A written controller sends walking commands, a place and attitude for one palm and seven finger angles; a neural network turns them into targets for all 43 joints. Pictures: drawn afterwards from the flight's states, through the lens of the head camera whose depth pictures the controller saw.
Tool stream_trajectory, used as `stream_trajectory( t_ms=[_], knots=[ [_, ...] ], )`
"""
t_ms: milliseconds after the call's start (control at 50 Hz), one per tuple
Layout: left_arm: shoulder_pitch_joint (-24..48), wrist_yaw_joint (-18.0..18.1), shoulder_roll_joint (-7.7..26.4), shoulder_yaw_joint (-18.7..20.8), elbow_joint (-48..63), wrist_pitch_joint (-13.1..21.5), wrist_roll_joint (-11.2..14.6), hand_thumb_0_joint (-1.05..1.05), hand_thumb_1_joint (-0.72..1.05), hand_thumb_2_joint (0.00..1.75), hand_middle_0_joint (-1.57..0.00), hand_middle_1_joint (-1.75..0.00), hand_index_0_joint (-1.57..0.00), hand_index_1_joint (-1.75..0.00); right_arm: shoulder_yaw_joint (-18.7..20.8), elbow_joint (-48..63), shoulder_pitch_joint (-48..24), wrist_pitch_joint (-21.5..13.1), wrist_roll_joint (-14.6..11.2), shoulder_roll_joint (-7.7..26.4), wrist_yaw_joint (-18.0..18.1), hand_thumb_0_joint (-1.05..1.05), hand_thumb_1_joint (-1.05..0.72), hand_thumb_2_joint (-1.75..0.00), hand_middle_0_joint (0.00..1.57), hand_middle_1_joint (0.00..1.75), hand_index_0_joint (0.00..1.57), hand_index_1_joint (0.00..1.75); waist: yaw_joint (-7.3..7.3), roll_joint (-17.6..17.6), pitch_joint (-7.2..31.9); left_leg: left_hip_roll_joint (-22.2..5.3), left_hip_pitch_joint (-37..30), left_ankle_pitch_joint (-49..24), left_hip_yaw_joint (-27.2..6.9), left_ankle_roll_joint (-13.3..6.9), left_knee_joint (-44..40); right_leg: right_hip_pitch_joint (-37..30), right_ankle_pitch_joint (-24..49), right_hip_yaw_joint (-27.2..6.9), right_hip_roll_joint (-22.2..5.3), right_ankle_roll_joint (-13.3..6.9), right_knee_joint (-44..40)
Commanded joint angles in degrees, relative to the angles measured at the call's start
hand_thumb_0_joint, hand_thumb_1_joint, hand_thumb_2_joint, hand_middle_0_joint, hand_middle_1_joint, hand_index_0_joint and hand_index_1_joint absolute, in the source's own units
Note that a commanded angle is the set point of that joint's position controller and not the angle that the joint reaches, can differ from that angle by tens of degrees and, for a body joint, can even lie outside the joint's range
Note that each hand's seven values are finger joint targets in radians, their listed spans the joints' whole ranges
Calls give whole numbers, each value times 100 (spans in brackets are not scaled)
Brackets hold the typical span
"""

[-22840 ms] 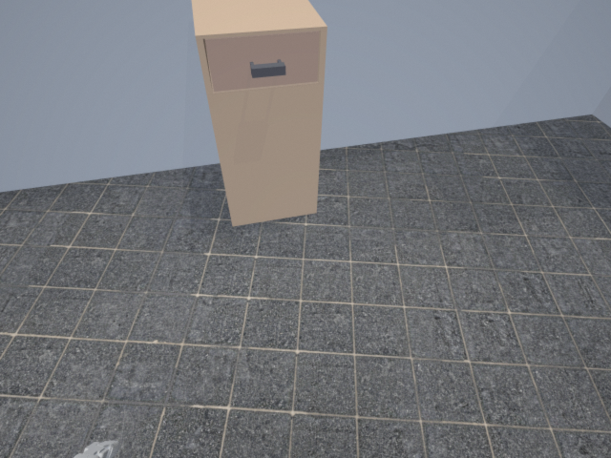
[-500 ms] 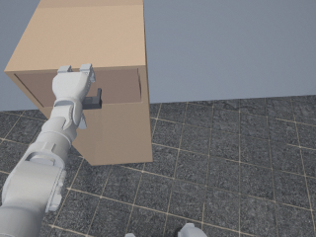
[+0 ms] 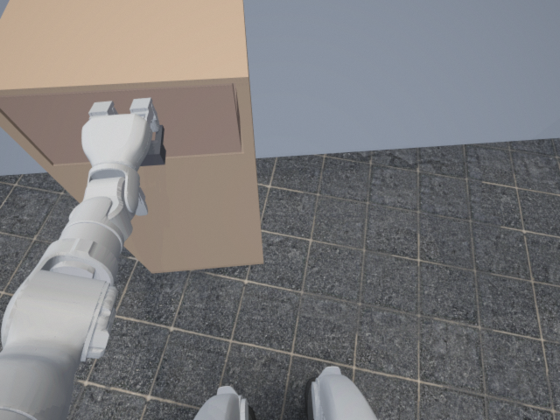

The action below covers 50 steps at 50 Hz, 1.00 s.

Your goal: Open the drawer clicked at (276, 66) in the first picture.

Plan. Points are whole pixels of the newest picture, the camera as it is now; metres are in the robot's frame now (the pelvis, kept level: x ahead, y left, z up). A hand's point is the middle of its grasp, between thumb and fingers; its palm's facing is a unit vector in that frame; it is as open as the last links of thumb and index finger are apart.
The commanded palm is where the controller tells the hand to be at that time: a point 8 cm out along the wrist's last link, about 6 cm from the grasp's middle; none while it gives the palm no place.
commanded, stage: lower the fingers behind the handle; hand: left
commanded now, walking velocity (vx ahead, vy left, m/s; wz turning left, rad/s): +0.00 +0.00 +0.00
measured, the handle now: (131, 143) +0.54 +0.21 +0.01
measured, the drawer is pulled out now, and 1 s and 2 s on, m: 0.00 0.00 0.00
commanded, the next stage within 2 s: lift the fingers back up to retry in 0.50 s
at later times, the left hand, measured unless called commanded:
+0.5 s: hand (133, 161) +0.50 +0.20 +0.02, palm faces +0.01 +0.00 -1.00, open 13.7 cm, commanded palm +0.49 +0.20 +0.05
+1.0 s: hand (129, 158) +0.50 +0.20 +0.03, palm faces -0.08 -0.01 -1.00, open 13.6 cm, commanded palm +0.49 +0.20 +0.11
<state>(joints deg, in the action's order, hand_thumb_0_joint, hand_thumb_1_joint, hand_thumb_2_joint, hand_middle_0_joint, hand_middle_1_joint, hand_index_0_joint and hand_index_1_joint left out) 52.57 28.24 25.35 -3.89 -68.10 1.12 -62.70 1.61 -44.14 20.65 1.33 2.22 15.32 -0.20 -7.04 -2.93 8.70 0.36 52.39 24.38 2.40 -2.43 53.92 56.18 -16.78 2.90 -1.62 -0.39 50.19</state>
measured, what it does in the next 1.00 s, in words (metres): stands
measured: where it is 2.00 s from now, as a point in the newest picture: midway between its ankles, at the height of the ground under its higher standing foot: outside the picture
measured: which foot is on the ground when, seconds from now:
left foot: down 0.00-1.00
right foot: down 0.00-1.00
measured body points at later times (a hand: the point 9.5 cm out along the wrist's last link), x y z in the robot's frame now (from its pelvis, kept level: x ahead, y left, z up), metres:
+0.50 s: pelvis -0.02 +0.00 -0.01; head +0.11 -0.01 +0.42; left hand +0.49 +0.20 +0.08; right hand +0.00 -0.28 -0.14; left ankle +0.00 +0.09 -0.68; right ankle +0.06 -0.12 -0.68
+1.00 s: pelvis +0.00 +0.00 +0.01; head +0.12 -0.01 +0.45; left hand +0.50 +0.20 +0.09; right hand +0.00 -0.27 -0.12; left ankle +0.00 +0.09 -0.68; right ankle +0.06 -0.12 -0.68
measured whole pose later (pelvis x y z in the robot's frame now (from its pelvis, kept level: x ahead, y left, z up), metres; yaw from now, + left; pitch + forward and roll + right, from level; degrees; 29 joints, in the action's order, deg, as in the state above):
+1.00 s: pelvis +0.00 +0.00 +0.01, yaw +0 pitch +21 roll -1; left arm 49.8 19.4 28.7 -3.1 -63.7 4.0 -60.9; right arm 0.8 -41.2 21.4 0.4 1.2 15.6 2.7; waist -7.8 -3.3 6.3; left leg 0.2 47.7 22.5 2.7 -2.4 49.3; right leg 51.6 -14.8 2.4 -1.0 -0.4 45.5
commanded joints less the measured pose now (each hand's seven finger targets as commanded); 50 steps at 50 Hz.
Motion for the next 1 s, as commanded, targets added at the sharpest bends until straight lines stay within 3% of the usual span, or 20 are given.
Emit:
stream_trajectory(
  t_ms=[0, 40, 160, 240, 260, 300, 360, 420, 440, 480, 600, 660, 720, 760, 780, 800, 840, 920, 940, 980],
  knots=[
    [2434, -338, 1146, 5, 93, -528, 23, 0, -50, 30, -30, -120, -30, -120, 227, 340, 739, -27, -81, 1021, 110, 0, -90, -90, 20, 30, 20, 30, -444, 323, 1647, 126, -825, -336, -336, -22, -955, -1390, -82, -134, 340, -106, -787],
    [2553, -453, 1299, 56, 85, -507, 21, 0, -50, 30, -30, -120, -30, -120, 192, 368, 691, -30, -87, 1048, 163, 0, -90, -90, 20, 30, 20, 30, -480, 357, 1571, 137, -659, -159, -318, -45, -922, -1357, -201, -167, 316, -104, -777],
    [2424, -680, 1265, -39, 226, -237, -15, 0, -50, 30, -30, -120, -30, -120, 167, 603, 685, -121, -111, 983, 246, 0, -90, -90, 20, 30, 20, 30, -480, 265, 1549, 147, -412, 146, -289, -60, -721, -1172, -458, -198, 284, -92, -619],
    [2436, -691, 1324, 51, 406, -88, 5, 0, -50, 30, -30, -120, -30, -120, 180, 699, 681, -187, -107, 962, 265, 0, -90, -90, 20, 30, 20, 30, -450, 204, 1734, 144, -369, 149, -301, -60, -596, -1113, -469, -205, 283, -101, -503],
    [2401, -677, 1510, 149, 451, -63, -26, 0, -50, 30, -30, -120, -30, -120, 168, 713, 706, -184, -108, 988, 267, 0, -90, -90, 20, 30, 20, 30, -386, 106, 1893, 140, -384, 137, -309, -47, -579, -1140, -466, -207, 278, -101, -442],
    [2497, -657, 1244, -37, 486, -66, -8, 0, -50, 30, -30, -120, -30, -120, 178, 736, 712, -210, -119, 955, 266, 0, -90, -90, 20, 30, 20, 30, -468, 121, 1867, 125, -423, 175, -343, -46, -564, -1000, -483, -173, 287, -95, -423],
    [2531, -618, 1518, 114, 379, -143, 2, 0, -50, 30, -30, -120, -30, -120, 154, 695, 729, -208, -123, 1007, 277, 0, -90, -90, 20, 30, 20, 30, -461, 190, 1861, 133, -260, 264, -330, -50, -542, -1062, -558, -207, 279, -81, -436],
    [2537, -621, 1407, 26, 382, -244, -2, 0, -50, 30, -30, -120, -30, -120, 161, 676, 750, -186, -130, 994, 264, 0, -90, -90, 20, 30, 20, 30, -450, 81, 1979, 134, -393, 208, -341, -36, -579, -1063, -516, -177, 293, -90, -442],
    [2613, -631, 1339, 6, 361, -269, 45, 0, -50, 30, -30, -120, -30, -120, 167, 665, 757, -185, -130, 994, 260, 0, -90, -90, 20, 30, 20, 30, -526, 178, 1922, 124, -394, 192, -340, -51, -572, -1042, -494, -179, 296, -84, -482],
    [2599, -651, 1637, 141, 245, -318, 47, 0, -50, 30, -30, -120, -30, -120, 123, 623, 756, -168, -145, 1044, 280, 0, -90, -90, 20, 30, 20, 30, -490, 279, 1816, 132, -170, 383, -313, -60, -587, -1132, -654, -209, 281, -65, -501],
    [2701, -744, 1664, 105, 394, -290, 72, 0, -50, 30, -30, -120, -30, -120, 100, 648, 758, -174, -158, 1028, 312, 0, -90, -90, 20, 30, 20, 30, -469, 113, 1805, 149, -212, 518, -294, -60, -658, -1167, -759, -235, 277, -67, -580],
    [2991, -729, 1726, 118, 833, -172, 71, 0, -50, 30, -30, -120, -30, -120, 124, 692, 804, -193, -144, 989, 332, 0, -90, -90, 20, 30, 20, 30, -441, -97, 2250, 151, -581, 305, -344, -55, -750, -1392, -565, -234, 288, -68, -609],
    [2981, -721, 1815, 214, 1009, -88, 115, 0, -50, 30, -30, -120, -30, -120, 124, 700, 789, -200, -155, 975, 353, 0, -90, -90, 20, 30, 20, 30, -379, 14, 2242, 141, -737, 248, -369, -52, -882, -1585, -519, -244, 300, -57, -724],
    [3024, -708, 1890, 279, 1216, 17, 132, 0, -50, 30, -30, -120, -30, -120, 137, 679, 809, -205, -142, 961, 360, 0, -90, -90, 20, 30, 20, 30, -330, -174, 2376, 134, -984, 109, -384, -35, -956, -1674, -406, -237, 302, -73, -776],
    [2971, -703, 1664, 148, 1240, 42, 155, 0, -50, 30, -30, -120, -30, -120, 149, 693, 805, -216, -153, 933, 364, 0, -90, -90, 20, 30, 20, 30, -372, -82, 2320, 129, -1084, 93, -413, -41, -1014, -1676, -383, -231, 317, -70, -844],
    [2988, -677, 1766, 254, 1340, 94, 169, 0, -50, 30, -30, -120, -30, -120, 157, 670, 802, -224, -148, 949, 375, 0, -90, -90, 20, 30, 20, 30, -338, -71, 2286, 117, -1149, 24, -415, -35, -1062, -1732, -322, -228, 306, -68, -883],
    [3081, -635, 1825, 348, 1642, 223, 229, 0, -50, 30, -30, -120, -30, -120, 181, 671, 796, -228, -127, 934, 377, 0, -90, -90, 20, 30, 20, 30, -284, -125, 2567, 119, -1424, -307, -421, -31, -1099, -1959, -86, -246, 320, -86, -942],
    [2959, -518, 1911, 469, 1848, 340, 230, 0, -50, 30, -30, -120, -30, -120, 215, 605, 763, -190, -135, 928, 369, 0, -90, -90, 20, 30, 20, 30, -207, -194, 2451, 119, -1702, -606, -406, -10, -1273, -2195, 135, -240, 325, -94, -1098],
    [3047, -475, 1947, 524, 2048, 396, 249, 0, -50, 30, -30, -120, -30, -120, 228, 609, 752, -176, -120, 924, 379, 0, -90, -90, 20, 30, 20, 30, -202, -166, 2625, 114, -1859, -851, -404, -9, -1282, -2340, 326, -249, 330, -103, -1119],
    [2958, -398, 1776, 473, 2308, 457, 242, 0, -50, 30, -30, -120, -30, -120, 280, 584, 749, -152, -109, 891, 356, 0, -90, -90, 20, 30, 20, 30, -156, -351, 2735, 104, -2243, -1315, -422, 35, -1343, -2434, 658, -205, 344, -119, -1150]
  ],
)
